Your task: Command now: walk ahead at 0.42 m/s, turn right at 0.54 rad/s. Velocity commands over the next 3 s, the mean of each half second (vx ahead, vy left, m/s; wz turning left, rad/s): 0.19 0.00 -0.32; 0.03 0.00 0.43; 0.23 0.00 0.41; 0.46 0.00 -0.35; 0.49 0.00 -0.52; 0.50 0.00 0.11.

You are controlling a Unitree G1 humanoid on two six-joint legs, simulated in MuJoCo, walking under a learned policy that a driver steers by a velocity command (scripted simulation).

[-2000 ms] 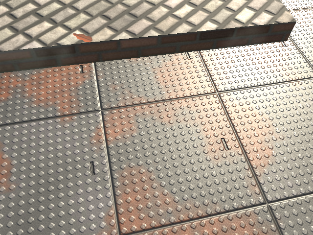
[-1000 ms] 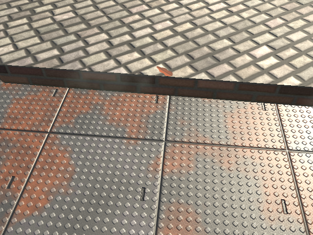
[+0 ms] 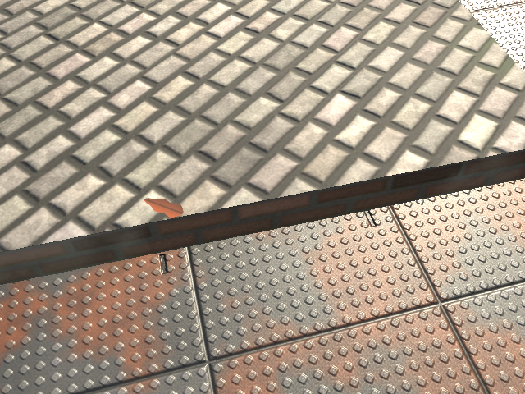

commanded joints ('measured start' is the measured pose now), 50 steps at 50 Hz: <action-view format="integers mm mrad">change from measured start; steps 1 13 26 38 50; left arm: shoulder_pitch -96 40 29 -58 47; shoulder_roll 65 161 160 102 139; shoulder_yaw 12 55 32 46 63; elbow -120 -165 -35 -76 -49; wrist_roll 7 33 48 23 17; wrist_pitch -14 -12 8 34 6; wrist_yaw -21 22 46 70 47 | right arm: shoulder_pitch -29 -55 -169 -104 -186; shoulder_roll -192 -151 -142 -199 -182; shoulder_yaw -45 -9 -5 -39 -41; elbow -51 -135 -143 -165 -216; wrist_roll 17 -3 12 17 28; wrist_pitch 17 44 84 72 130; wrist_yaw -11 -32 -27 -32 -46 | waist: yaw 16 37 106 55 89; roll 67 6 -75 138 193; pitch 59 -188 -83 -148 -150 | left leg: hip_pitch -3 -613 -513 -80 -330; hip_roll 314 110 115 287 128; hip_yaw -55 -326 -284 -582 -661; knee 21 1014 511 195 272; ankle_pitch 613 -128 -46 715 229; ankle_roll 140 -55 -56 217 101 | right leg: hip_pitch -5 471 490 28 516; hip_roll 34 -87 -113 146 133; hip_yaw -61 303 168 64 50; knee -76 -372 -420 324 -367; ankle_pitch -60 414 23 -524 -116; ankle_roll -30 -281 -229 70 45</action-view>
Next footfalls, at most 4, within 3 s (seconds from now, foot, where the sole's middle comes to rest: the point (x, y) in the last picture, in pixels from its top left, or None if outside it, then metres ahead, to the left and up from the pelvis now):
0.10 right None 0.24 -0.12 -0.77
0.62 left None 0.26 0.10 -0.77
1.02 right None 0.29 -0.15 -0.77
1.46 left None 0.27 0.14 -0.77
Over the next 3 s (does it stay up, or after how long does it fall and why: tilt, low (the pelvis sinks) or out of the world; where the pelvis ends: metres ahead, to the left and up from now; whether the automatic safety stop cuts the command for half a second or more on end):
stays up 1.00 0.00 0.10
